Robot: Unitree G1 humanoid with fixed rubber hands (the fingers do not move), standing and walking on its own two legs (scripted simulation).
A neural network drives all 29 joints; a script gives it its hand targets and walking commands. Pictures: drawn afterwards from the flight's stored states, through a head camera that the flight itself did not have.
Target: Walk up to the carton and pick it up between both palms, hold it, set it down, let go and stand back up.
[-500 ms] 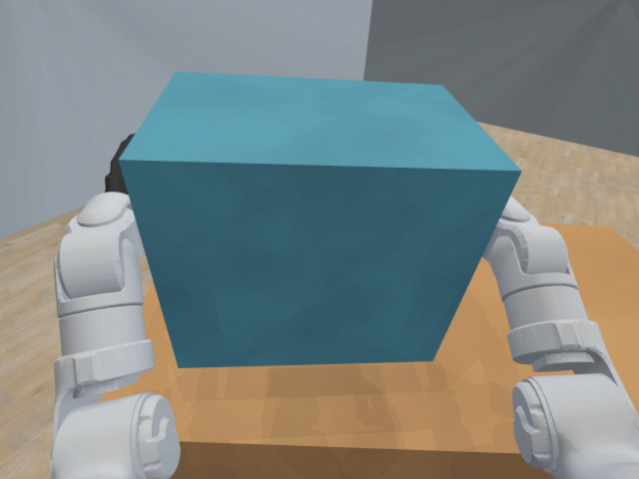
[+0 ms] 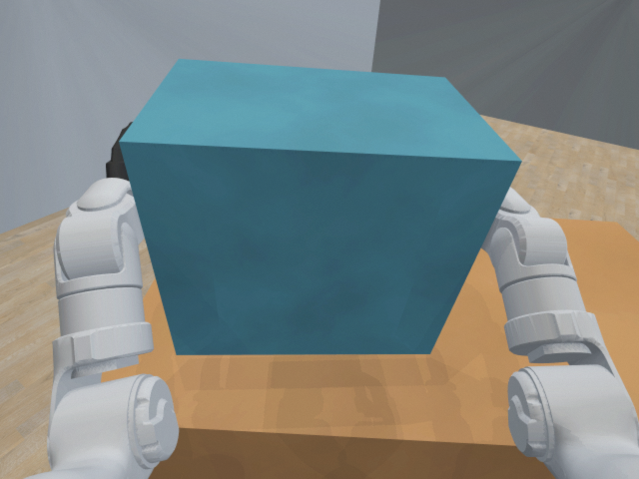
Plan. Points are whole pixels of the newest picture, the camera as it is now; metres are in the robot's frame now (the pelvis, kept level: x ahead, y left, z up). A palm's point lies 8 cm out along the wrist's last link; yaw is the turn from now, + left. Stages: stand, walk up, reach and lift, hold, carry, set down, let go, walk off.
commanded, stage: hold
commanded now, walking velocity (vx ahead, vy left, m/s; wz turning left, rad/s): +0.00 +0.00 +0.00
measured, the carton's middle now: (311, 215) +0.36 -0.01 +0.24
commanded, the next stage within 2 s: none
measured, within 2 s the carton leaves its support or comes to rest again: neither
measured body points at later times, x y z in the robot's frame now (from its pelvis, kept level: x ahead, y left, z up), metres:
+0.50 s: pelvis +0.01 +0.00 +0.00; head -0.06 +0.03 +0.44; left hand +0.39 +0.19 +0.26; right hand +0.38 -0.21 +0.26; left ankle +0.01 +0.12 -0.75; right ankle +0.03 -0.13 -0.75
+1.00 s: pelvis +0.01 +0.00 +0.00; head -0.07 +0.03 +0.44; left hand +0.38 +0.20 +0.26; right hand +0.38 -0.20 +0.26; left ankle +0.01 +0.12 -0.75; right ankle +0.03 -0.13 -0.75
